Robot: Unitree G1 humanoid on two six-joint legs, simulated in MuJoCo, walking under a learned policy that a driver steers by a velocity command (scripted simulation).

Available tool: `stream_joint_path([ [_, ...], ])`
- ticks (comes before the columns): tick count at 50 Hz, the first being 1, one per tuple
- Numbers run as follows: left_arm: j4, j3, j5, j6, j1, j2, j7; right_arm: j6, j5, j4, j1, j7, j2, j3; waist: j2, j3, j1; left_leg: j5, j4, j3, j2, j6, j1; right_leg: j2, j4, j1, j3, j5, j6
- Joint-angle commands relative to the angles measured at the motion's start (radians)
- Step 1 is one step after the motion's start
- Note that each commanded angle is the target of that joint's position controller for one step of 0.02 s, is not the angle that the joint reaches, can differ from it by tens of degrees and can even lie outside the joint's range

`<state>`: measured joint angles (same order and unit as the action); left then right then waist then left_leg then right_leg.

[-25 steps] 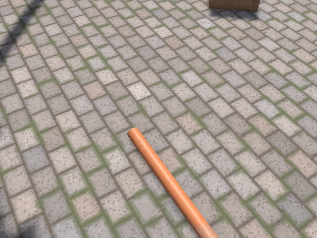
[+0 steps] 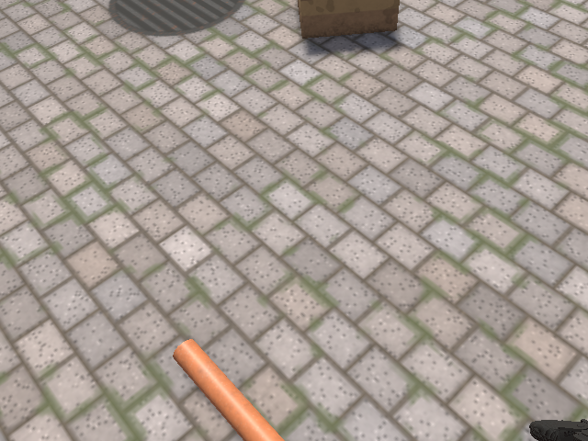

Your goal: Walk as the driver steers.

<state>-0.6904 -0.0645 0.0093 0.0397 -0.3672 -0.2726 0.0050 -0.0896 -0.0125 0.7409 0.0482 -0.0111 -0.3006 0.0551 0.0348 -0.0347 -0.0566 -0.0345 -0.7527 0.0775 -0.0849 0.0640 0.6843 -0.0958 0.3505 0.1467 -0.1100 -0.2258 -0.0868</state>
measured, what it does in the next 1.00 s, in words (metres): walks ahead, turning right: left foot, then right foot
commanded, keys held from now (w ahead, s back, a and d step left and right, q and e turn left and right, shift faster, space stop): w+e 1.00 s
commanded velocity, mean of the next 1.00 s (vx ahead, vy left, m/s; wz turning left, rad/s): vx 0.50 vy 0.00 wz -0.60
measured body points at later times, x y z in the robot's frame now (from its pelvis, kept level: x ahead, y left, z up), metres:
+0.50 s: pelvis +0.28 +0.02 -0.01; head +0.31 -0.01 +0.44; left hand +0.55 +0.20 -0.08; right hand +0.22 -0.28 -0.14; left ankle +0.23 +0.19 -0.75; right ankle +0.37 -0.15 -0.69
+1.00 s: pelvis +0.52 -0.12 +0.00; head +0.54 -0.16 +0.45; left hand +0.70 +0.11 -0.10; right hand +0.63 -0.46 -0.06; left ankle +0.71 -0.05 -0.71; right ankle +0.42 -0.17 -0.75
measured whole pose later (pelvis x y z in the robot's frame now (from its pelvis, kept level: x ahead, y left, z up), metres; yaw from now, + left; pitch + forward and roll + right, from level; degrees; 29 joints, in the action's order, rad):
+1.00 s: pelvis +0.52 -0.12 +0.00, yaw -35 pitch +3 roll +1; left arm -0.71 -0.07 0.03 0.01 -0.41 -0.28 0.02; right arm -0.10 0.01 0.65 -0.06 -0.03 -0.28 0.04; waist 0.03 -0.02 -0.11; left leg -0.15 -0.62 0.10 0.00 0.05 0.54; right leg -0.08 0.37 0.15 -0.19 -0.26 -0.06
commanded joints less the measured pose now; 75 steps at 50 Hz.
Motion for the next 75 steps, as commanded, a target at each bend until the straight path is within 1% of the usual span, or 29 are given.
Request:
stream_joint_path([
  [1, 0.052, -0.052, 0.006, 0.010, -0.008, -0.180, 0.013, -0.012, 0.013, -0.086, -0.104, -0.009, -0.043, 0.004, -0.124, 0.021, -0.006, 0.128, 0.138, -0.042, 0.068, 0.002, -0.135, 0.204, -0.091, 0.083, -0.162, 0.206, -0.132],
  [7, 0.017, -0.045, 0.026, -0.017, -0.092, -0.141, 0.016, -0.039, 0.013, -0.119, -0.127, -0.019, -0.101, 0.033, -0.130, 0.020, -0.018, -0.087, 0.304, -0.056, 0.120, -0.062, -0.286, 0.215, 0.048, -0.041, -0.330, 0.225, -0.096],
  [8, 0.015, -0.036, 0.026, -0.017, -0.090, -0.130, 0.012, -0.048, 0.012, -0.114, -0.077, -0.015, -0.118, 0.051, -0.112, 0.075, 0.021, -0.027, 0.323, -0.060, 0.115, -0.092, -0.450, 0.166, 0.137, -0.016, -0.307, 0.386, -0.063],
  [9, 0.048, -0.039, 0.009, -0.013, 0.010, -0.150, 0.011, -0.052, 0.010, -0.089, 0.093, -0.011, -0.154, 0.071, -0.133, 0.162, 0.138, 0.014, 0.304, -0.025, 0.053, -0.131, -0.642, 0.129, 0.331, 0.060, -0.249, 0.489, -0.023],
  [10, 0.093, -0.027, 0.007, -0.004, 0.019, -0.109, 0.015, -0.049, -0.011, -0.054, 0.316, -0.001, -0.258, 0.100, 0.014, 0.348, 0.200, 0.109, 0.238, 0.248, -0.198, -0.249, -1.064, 0.032, 0.698, 0.388, -0.129, 0.302, 0.052],
  [11, 0.111, -0.008, 0.011, 0.013, -0.060, -0.078, 0.017, -0.029, 0.011, -0.016, 0.382, -0.006, -0.234, 0.092, 0.310, 0.456, 0.166, 0.087, 0.343, 0.590, -0.401, -0.372, -1.190, -0.013, 0.946, 0.617, -0.063, -0.396, 0.094],
  [12, 0.094, -0.027, 0.025, 0.014, -0.022, -0.158, 0.016, -0.014, 0.024, -0.025, 0.354, 0.003, -0.144, 0.069, 0.183, 0.309, 0.180, -0.045, 0.366, 0.527, -0.371, -0.337, -1.079, 0.076, 1.057, 0.711, -0.069, -0.371, 0.107],
  [14, 0.126, -0.023, 0.019, 0.000, 0.109, -0.140, 0.012, 0.015, 0.008, -0.021, 0.267, 0.015, -0.070, 0.042, 0.060, 0.104, 0.156, -0.104, 0.416, 0.273, -0.267, -0.252, -0.806, 0.151, 1.067, 0.720, 0.015, -0.257, 0.097],
  [18, 0.183, -0.001, 0.030, -0.036, 0.142, -0.039, -0.007, 0.008, 0.016, -0.013, 0.129, 0.021, -0.096, 0.042, 0.115, -0.055, 0.056, -0.110, 0.591, 0.055, -0.212, -0.236, -0.455, 0.214, 0.842, 0.597, 0.049, -0.222, 0.095],
  [21, 0.168, -0.010, 0.002, -0.029, 0.130, -0.066, -0.020, -0.013, -0.001, -0.004, 0.134, 0.010, -0.161, 0.068, 0.065, 0.029, 0.053, 0.084, 0.572, -0.021, -0.250, -0.271, -0.526, 0.228, 0.811, 0.539, 0.070, -0.029, 0.089],
  [27, 0.205, -0.019, 0.010, -0.032, 0.282, -0.086, -0.046, 0.009, 0.035, 0.021, 0.184, 0.011, -0.213, 0.080, 0.059, -0.019, 0.097, 0.135, 0.534, -0.205, -0.209, -0.171, -0.619, 0.165, 0.359, 0.387, 0.166, 0.103, 0.043],
  [30, 0.131, -0.085, 0.012, -0.037, 0.000, -0.194, -0.039, 0.027, 0.052, 0.027, 0.214, 0.012, -0.200, 0.074, 0.015, 0.140, -0.063, 0.515, 0.080, -0.297, -0.156, -0.117, -0.586, 0.016, 0.260, -0.027, 0.255, 0.109, -0.038],
  [31, 0.098, -0.112, 0.026, -0.046, -0.149, -0.267, -0.021, 0.023, 0.017, 0.007, 0.231, 0.013, -0.134, 0.049, -0.130, 0.201, -0.118, 0.132, -0.258, -0.301, -0.110, -0.066, -0.332, 0.125, 0.239, -0.290, 0.047, 0.119, -0.095],
  [32, 0.139, -0.111, 0.023, -0.033, -0.072, -0.387, -0.020, -0.001, -0.008, -0.061, 0.306, 0.007, -0.007, 0.005, -0.400, 0.325, 0.026, -0.608, -0.610, -0.150, 0.092, -0.016, 0.023, 0.388, 0.043, -0.482, -0.619, -0.179, -0.302],
  [33, 0.157, -0.082, 0.021, -0.011, -0.097, -0.282, -0.034, -0.027, 0.042, -0.071, 0.175, -0.001, -0.133, 0.028, -0.212, 0.382, -0.078, -0.550, -0.711, 0.026, 0.077, -0.034, 0.128, 0.429, -0.092, -0.487, -0.756, -0.339, -0.306],
  [34, 0.129, -0.067, 0.011, 0.006, -0.079, -0.244, -0.037, -0.040, 0.068, -0.092, 0.109, -0.005, -0.159, 0.034, -0.185, 0.222, -0.067, -0.458, -0.689, 0.005, 0.042, -0.058, 0.211, 0.416, -0.097, -0.390, -0.633, -0.296, -0.260],
  [36, 0.132, -0.049, 0.005, 0.012, 0.042, -0.199, -0.040, -0.053, 0.014, -0.090, 0.099, 0.015, -0.142, 0.027, -0.088, 0.088, 0.019, -0.308, -0.535, -0.008, -0.007, -0.065, 0.101, 0.306, -0.053, -0.184, -0.388, 0.091, -0.196],
  [39, 0.110, -0.049, 0.001, 0.025, 0.005, -0.177, -0.021, -0.039, -0.005, -0.128, 0.033, 0.019, -0.103, 0.021, -0.093, 0.131, 0.032, -0.309, -0.403, -0.001, 0.032, -0.044, 0.027, 0.213, -0.026, -0.274, -0.283, 0.457, -0.188],
  [42, 0.074, -0.046, 0.014, 0.021, -0.053, -0.162, -0.002, -0.018, 0.009, -0.131, 0.000, 0.008, -0.067, 0.009, -0.108, 0.190, 0.024, -0.377, -0.253, 0.005, 0.062, -0.028, 0.006, 0.261, -0.022, -0.321, -0.343, 0.478, -0.206],
  [46, 0.062, -0.049, 0.024, -0.008, -0.010, -0.177, 0.023, -0.014, 0.020, -0.145, -0.118, -0.014, -0.032, -0.004, -0.144, 0.074, 0.010, -0.208, 0.069, -0.018, 0.090, 0.000, -0.098, 0.231, -0.070, -0.063, -0.282, 0.269, -0.173],
  [51, 0.044, -0.057, 0.023, -0.013, 0.001, -0.185, 0.025, -0.022, 0.022, -0.155, -0.137, -0.019, -0.078, 0.016, -0.158, 0.057, 0.009, -0.009, 0.212, 0.001, 0.120, -0.025, -0.305, 0.220, -0.025, 0.068, -0.316, 0.126, -0.106],
  [54, 0.048, -0.050, 0.020, -0.006, 0.035, -0.141, 0.026, -0.026, 0.015, -0.123, -0.004, -0.007, -0.105, 0.042, -0.156, 0.061, 0.080, -0.013, 0.264, -0.008, 0.098, -0.066, -0.488, 0.183, 0.090, 0.128, -0.320, 0.065, -0.060],
  [55, 0.057, -0.036, 0.011, -0.001, 0.044, -0.097, 0.023, -0.027, 0.007, -0.103, 0.110, 0.001, -0.131, 0.056, -0.113, 0.124, 0.129, -0.063, 0.272, 0.045, 0.028, -0.098, -0.645, 0.136, 0.250, 0.189, -0.270, 0.037, -0.028],
  [56, 0.065, -0.012, -0.013, -0.001, -0.006, -0.018, 0.020, -0.024, 0.002, -0.089, 0.237, 0.005, -0.184, 0.067, 0.091, 0.223, 0.141, -0.164, 0.325, 0.270, -0.157, -0.146, -0.837, 0.028, 0.576, 0.319, -0.149, -0.306, 0.018],
  [57, 0.096, -0.012, 0.037, 0.009, -0.119, -0.046, 0.020, -0.016, -0.005, -0.067, 0.275, -0.007, -0.247, 0.080, 0.377, 0.249, 0.075, -0.540, 0.492, 0.786, -0.337, -0.285, -0.946, 0.005, 0.831, 0.604, -0.094, -0.412, 0.045],
  [58, 0.054, -0.031, 0.046, 0.005, -0.093, -0.136, 0.024, -0.018, 0.014, -0.092, 0.211, -0.011, -0.152, 0.062, 0.195, 0.130, 0.086, -0.711, 0.539, 0.772, -0.310, -0.278, -0.856, 0.073, 0.931, 0.666, -0.114, -0.307, 0.066],
  [60, 0.052, -0.043, 0.015, -0.005, 0.033, -0.163, 0.021, -0.013, 0.011, -0.093, 0.144, -0.010, -0.077, 0.039, 0.033, 0.018, 0.079, -0.429, 0.525, 0.446, -0.222, -0.231, -0.672, 0.134, 0.921, 0.609, -0.063, -0.151, 0.075],
  [64, 0.071, -0.035, 0.016, -0.011, 0.085, -0.101, 0.004, -0.027, 0.004, -0.050, 0.158, -0.005, -0.057, 0.035, 0.075, 0.021, 0.069, -0.105, 0.567, 0.162, -0.139, -0.220, -0.587, 0.192, 0.812, 0.541, -0.027, -0.046, 0.082],
  [75, 0.162, 0.003, 0.017, 0.005, 0.375, -0.042, -0.051, 0.003, 0.020, 0.045, 0.290, 0.017, -0.155, 0.049, 0.018, -0.043, 0.158, 0.184, 0.586, -0.160, -0.159, -0.207, -0.720, 0.177, 0.348, 0.565, 0.102, 0.251, 0.074],
])
Keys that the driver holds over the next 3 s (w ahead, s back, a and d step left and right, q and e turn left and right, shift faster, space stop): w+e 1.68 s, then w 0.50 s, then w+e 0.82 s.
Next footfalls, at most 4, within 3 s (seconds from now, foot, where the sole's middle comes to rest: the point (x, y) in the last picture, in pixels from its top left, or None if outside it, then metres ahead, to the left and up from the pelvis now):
0.18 left None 0.27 0.18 -0.78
0.62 right None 0.46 -0.19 -0.78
1.10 left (395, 316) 0.77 -0.14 -0.78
1.64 right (552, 320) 0.77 -0.52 -0.78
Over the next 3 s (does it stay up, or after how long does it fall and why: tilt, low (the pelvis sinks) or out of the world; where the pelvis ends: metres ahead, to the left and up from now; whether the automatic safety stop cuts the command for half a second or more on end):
stays up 1.07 -1.03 0.05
